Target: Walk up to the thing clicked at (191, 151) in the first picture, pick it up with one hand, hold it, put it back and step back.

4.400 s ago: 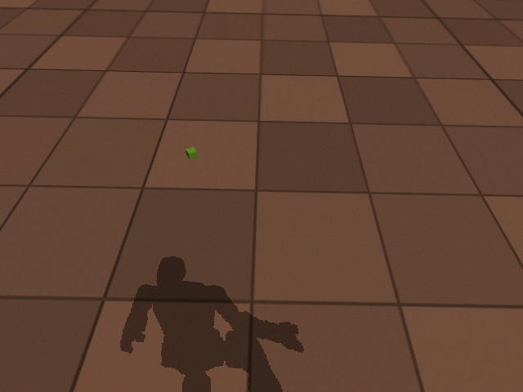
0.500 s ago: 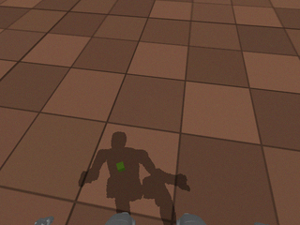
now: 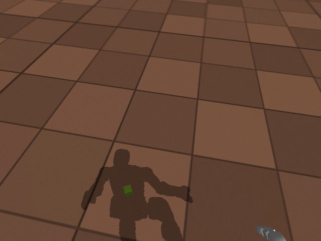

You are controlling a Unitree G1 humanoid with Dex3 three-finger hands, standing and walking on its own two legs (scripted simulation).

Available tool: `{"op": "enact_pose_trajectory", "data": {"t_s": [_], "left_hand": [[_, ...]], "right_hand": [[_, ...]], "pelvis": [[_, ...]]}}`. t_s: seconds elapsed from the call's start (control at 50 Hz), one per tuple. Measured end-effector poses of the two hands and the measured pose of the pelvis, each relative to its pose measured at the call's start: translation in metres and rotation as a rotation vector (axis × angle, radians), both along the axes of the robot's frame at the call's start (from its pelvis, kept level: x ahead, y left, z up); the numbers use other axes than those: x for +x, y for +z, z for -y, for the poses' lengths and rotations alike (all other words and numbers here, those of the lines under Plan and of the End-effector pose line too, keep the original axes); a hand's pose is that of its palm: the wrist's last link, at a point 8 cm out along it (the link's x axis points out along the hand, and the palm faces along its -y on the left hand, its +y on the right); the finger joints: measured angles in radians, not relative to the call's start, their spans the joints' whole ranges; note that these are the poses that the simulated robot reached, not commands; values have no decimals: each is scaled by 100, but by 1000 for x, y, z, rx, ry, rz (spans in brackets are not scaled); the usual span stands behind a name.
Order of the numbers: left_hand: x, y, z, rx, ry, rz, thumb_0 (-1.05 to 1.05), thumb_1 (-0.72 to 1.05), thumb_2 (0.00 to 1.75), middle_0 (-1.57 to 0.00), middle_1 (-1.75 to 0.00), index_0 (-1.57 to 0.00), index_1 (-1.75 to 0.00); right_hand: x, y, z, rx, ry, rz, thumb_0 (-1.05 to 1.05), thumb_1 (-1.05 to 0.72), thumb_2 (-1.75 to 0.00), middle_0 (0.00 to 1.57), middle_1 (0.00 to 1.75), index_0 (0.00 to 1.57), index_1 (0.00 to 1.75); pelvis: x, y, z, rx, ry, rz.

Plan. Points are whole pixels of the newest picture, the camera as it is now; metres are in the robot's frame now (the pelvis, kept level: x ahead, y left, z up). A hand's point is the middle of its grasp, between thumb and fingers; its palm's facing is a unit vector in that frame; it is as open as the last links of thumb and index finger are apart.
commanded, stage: walk up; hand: left
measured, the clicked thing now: (128, 190) +0.49 +0.22 -0.75
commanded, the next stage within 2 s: stand in 0.80 s
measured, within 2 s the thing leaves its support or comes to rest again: neither
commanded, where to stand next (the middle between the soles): +0.07 +0.00 m, yaw -1 degrees
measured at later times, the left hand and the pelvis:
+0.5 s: hand out of the picture +0.09 +0.25 -0.15, palm faces -0.02 -0.94 -0.35, open 7.4 cm; pelvis +0.01 -0.01 +0.01, yaw +0 degrees
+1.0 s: hand out of the picture +0.10 +0.24 -0.15, palm faces -0.02 -0.94 -0.34, open 7.4 cm; pelvis +0.02 -0.01 +0.01, yaw +0 degrees
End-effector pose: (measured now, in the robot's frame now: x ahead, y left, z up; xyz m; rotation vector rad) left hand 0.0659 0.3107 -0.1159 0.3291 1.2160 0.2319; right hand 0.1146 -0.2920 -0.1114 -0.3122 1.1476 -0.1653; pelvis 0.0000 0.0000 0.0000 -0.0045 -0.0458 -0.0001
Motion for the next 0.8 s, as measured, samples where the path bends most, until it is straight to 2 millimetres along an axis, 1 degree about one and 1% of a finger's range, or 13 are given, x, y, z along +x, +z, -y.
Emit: {"op": "enact_pose_trajectory", "data": {"t_s": [0.08,0.16,0.4,0.52,0.64,0.8], "left_hand": [[3,5,1,3,2,1,0,90,90,-20,-30,-21,-30],[7,8,5,1,-4,1,0,90,90,-20,-30,-21,-30],[15,7,15,-17,-15,0,0,90,90,-20,-30,-21,-30],[19,6,18,-22,-18,1,0,90,90,-20,-30,-21,-30],[23,6,19,-22,-18,4,0,90,90,-20,-30,-21,-30],[27,8,19,-18,-14,8,0,90,90,-20,-30,-21,-30]], "right_hand": [[0,1,1,8,-10,-2,1,-90,-89,21,30,20,30],[-5,0,3,13,-22,-15,1,-90,-89,21,30,20,30],[-36,-3,12,4,-66,-88,1,-90,-89,20,30,20,30],[-46,-4,13,2,-80,-110,1,-90,-89,20,30,20,30],[-46,-5,13,4,-81,-112,1,-90,-89,20,30,20,30],[-36,-4,13,7,-73,-95,1,-90,-89,20,30,20,30]], "pelvis": [[1,3,1,4,-2,3],[1,5,2,5,-3,2],[5,7,4,5,-3,-1],[7,7,5,5,-2,-3],[9,7,6,4,-1,-5],[12,7,7,5,1,-8]]}}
